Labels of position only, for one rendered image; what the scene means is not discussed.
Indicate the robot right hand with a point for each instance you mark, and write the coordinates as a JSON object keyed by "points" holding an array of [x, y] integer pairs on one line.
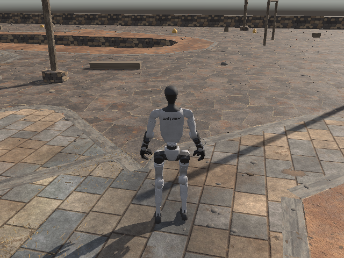
{"points": [[202, 153]]}

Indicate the robot left hand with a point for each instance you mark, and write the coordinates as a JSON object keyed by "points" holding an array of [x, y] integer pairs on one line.
{"points": [[142, 152]]}

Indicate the robot left shin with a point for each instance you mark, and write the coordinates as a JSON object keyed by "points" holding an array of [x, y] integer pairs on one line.
{"points": [[158, 198]]}

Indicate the right robot upper arm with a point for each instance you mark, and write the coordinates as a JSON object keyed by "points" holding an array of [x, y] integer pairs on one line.
{"points": [[191, 123]]}

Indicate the robot right foot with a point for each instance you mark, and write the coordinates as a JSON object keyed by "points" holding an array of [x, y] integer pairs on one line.
{"points": [[184, 215]]}

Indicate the robot right forearm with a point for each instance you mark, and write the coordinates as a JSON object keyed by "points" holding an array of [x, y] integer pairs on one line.
{"points": [[198, 143]]}

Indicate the left robot upper arm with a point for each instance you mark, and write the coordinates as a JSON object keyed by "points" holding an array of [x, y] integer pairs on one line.
{"points": [[151, 123]]}

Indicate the robot left forearm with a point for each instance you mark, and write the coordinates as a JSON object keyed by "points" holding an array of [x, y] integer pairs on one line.
{"points": [[145, 143]]}

